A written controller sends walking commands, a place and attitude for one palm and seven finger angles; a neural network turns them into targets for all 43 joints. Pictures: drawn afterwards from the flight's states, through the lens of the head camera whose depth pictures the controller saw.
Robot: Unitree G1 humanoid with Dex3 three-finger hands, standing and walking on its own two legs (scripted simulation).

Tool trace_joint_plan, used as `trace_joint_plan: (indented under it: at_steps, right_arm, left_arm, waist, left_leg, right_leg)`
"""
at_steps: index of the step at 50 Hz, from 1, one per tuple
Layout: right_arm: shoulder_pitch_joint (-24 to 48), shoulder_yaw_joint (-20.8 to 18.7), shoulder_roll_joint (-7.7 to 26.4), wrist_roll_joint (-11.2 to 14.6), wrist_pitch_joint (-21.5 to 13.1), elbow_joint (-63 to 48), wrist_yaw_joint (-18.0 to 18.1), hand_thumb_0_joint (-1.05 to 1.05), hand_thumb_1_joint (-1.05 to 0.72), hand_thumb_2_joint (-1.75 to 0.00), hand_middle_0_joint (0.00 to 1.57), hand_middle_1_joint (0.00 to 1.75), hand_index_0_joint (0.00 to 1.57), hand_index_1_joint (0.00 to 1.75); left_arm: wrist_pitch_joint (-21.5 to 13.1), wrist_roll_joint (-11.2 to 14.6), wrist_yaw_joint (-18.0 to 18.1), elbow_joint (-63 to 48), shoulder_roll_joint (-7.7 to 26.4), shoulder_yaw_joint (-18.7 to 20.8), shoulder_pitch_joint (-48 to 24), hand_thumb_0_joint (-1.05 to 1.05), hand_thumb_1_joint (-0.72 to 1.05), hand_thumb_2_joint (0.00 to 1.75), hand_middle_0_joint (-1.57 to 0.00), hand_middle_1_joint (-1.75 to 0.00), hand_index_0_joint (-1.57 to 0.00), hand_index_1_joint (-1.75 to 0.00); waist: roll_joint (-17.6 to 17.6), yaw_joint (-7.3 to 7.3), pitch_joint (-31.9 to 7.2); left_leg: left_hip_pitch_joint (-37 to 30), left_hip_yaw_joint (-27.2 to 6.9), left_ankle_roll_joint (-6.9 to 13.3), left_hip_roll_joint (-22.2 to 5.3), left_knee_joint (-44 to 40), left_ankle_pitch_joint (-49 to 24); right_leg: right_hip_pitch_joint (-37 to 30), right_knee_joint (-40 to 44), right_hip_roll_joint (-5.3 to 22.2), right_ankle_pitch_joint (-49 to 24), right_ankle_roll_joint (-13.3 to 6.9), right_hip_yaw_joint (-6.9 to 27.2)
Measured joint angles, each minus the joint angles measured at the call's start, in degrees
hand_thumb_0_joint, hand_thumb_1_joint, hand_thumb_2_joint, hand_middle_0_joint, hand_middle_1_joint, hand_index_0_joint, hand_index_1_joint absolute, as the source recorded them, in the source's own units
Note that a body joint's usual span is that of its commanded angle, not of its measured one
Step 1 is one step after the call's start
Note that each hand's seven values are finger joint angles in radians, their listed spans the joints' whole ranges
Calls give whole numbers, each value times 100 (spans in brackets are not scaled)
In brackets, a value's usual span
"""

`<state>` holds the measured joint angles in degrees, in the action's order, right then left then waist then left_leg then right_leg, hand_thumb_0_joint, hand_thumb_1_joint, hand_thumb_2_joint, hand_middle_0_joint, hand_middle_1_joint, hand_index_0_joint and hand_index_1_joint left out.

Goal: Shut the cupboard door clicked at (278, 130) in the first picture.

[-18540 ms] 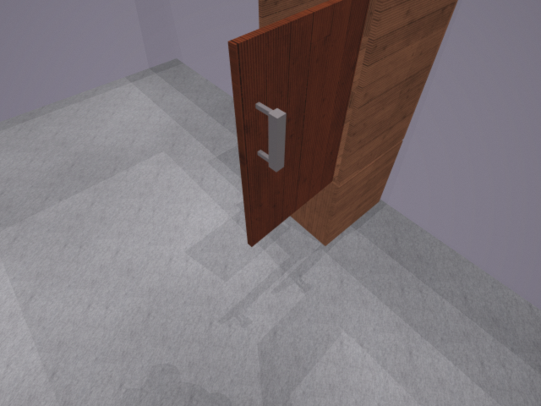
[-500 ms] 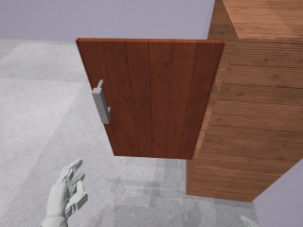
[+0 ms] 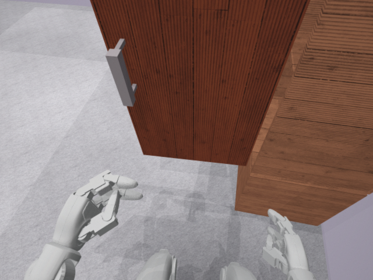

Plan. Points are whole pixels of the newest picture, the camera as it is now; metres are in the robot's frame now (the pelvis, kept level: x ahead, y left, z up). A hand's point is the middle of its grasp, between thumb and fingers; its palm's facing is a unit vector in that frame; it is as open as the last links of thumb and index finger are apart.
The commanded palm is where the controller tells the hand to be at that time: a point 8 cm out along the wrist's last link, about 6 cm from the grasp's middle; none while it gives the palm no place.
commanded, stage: raise the hand and make a fist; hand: left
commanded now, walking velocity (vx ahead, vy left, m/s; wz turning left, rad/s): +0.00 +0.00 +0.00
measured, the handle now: (125, 74) +0.51 +0.19 +0.14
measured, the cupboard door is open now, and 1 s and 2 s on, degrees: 93 93 93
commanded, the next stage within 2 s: bring the fist close to the handle in 1.22 s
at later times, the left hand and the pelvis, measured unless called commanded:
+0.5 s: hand (76, 201) +0.22 +0.20 +0.12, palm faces +0.00 -1.00 -0.06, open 3.1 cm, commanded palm +0.20 +0.25 +0.12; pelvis +0.01 +0.02 +0.04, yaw -1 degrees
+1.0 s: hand (75, 178) +0.26 +0.21 +0.14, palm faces -0.06 -1.00 -0.04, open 3.1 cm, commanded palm +0.23 +0.26 +0.15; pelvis +0.03 +0.02 +0.06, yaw +0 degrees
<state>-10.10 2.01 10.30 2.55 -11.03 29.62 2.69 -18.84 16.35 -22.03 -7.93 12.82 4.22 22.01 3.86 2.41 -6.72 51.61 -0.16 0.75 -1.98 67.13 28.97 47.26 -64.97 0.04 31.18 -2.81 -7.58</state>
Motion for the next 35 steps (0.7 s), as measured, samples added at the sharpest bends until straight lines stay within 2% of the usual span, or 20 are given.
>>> trace_joint_plan:
  at_steps: [2, 3, 5, 7, 10, 13, 15, 18, 20, 25, 27, 31, 35]
  right_arm:
    - [-248, -5, -59, 31, 172, -36, 32, 2, -90, -90, 20, 30, 20, 30]
    - [-373, -29, -65, 37, 234, -45, 49, 2, -90, -90, 21, 30, 20, 30]
    - [-606, -105, -27, 25, 294, -38, 87, 2, -90, -90, 21, 30, 20, 30]
    - [-808, -200, 54, 6, 268, 5, 101, 2, -90, -90, 20, 30, 20, 30]
    - [-956, -299, 258, -24, 129, 113, 89, 2, -90, -90, 20, 30, 20, 30]
    - [-900, -345, 483, -12, -47, 209, 74, 2, -90, -90, 20, 30, 20, 30]
    - [-785, -354, 576, 20, -126, 219, 90, 2, -90, -90, 20, 30, 20, 30]
    - [-612, -343, 574, 56, -192, 143, 129, 2, -91, -90, 20, 29, 20, 30]
    - [-526, -317, 498, 56, -196, 61, 152, 2, -91, -90, 20, 29, 20, 30]
    - [-453, -174, 294, 52, -172, -103, 120, 2, -91, -90, 20, 29, 20, 30]
    - [-444, -90, 273, 47, -171, -123, 80, 2, -91, -90, 20, 29, 20, 30]
    - [-417, 54, 308, 53, -180, -120, 25, 2, -90, -90, 20, 30, 20, 30]
    - [-409, 122, 329, 45, -206, -85, 44, 2, -90, -90, 20, 30, 20, 30]
  left_arm:
    - [586, 4, 99, 64, 52, 35, 87, 1, 90, 90, -70, -85, -70, -85]
    - [763, 28, 224, 61, 54, 92, 194, 2, 90, 90, -72, -87, -72, -87]
    - [853, 85, 557, -10, 40, 265, 454, 2, 90, 90, -76, -91, -76, -91]
    - [623, 112, 870, -116, 28, 463, 696, 2, 90, 90, -79, -94, -79, -95]
    - [7, 102, 1083, -222, 40, 641, 862, 2, 90, 90, -85, -101, -85, -101]
    - [-430, 103, 920, -181, 35, 522, 787, 2, 91, 90, -90, -107, -90, -107]
    - [-443, 68, 727, -77, 34, 322, 670, 2, 91, 90, -94, -111, -94, -111]
    - [-167, -47, 562, 33, 104, 63, 525, 2, 91, 90, -99, -117, -99, -117]
    - [30, -98, 617, 6, 187, 39, 482, 2, 90, 90, -103, -121, -103, -121]
    - [171, 27, 1024, -220, 218, 388, 416, 2, 90, 90, -112, -131, -113, -131]
    - [189, 54, 1073, -217, 190, 500, 317, 2, 90, 90, -116, -135, -116, -135]
    - [428, 5, 840, -8, 163, 414, 99, 2, 90, 90, -122, -141, -122, -142]
    - [747, -70, 606, 144, 223, 230, -4, 2, 90, 90, -126, -146, -126, -147]
  waist:
    - [-28, -139, 8]
    - [-46, -194, 12]
    - [-82, -251, 18]
    - [-127, -252, -8]
    - [-164, -220, -27]
    - [-134, -211, -5]
    - [-111, -224, 43]
    - [-131, -250, 74]
    - [-161, -257, 72]
    - [-169, -209, 15]
    - [-136, -170, -9]
    - [-56, -110, 16]
    - [-54, -109, 111]
  left_leg:
    - [-235, 113, 22, 8, -274, -94]
    - [-364, 162, 30, 10, -410, -133]
    - [-597, 228, 38, 5, -635, -192]
    - [-738, 252, 43, 12, -784, -232]
    - [-758, 211, 58, 37, -820, -255]
    - [-665, 142, 87, 63, -724, -246]
    - [-655, 126, 110, 73, -694, -247]
    - [-749, 163, 139, 78, -773, -279]
    - [-888, 199, 148, 74, -882, -305]
    - [-1311, 211, 150, 89, -1193, -367]
    - [-1427, 182, 155, 105, -1280, -386]
    - [-1588, 134, 178, 142, -1413, -427]
    - [-1743, 148, 192, 161, -1566, -478]
  right_leg:
    - [-165, 207, 5, -91, 35, 112]
    - [-264, 318, 3, -134, 49, 161]
    - [-460, 521, -12, -209, 62, 227]
    - [-592, 665, -13, -258, 66, 250]
    - [-649, 733, 6, -279, 76, 209]
    - [-617, 700, 30, -273, 98, 140]
    - [-629, 700, 38, -284, 116, 124]
    - [-709, 780, 41, -334, 138, 161]
    - [-829, 883, 33, -375, 148, 198]
    - [-1260, 1221, 26, -461, 168, 213]
    - [-1403, 1338, 33, -485, 180, 185]
    - [-1611, 1524, 54, -534, 209, 136]
    - [-1760, 1676, 65, -591, 226, 151]
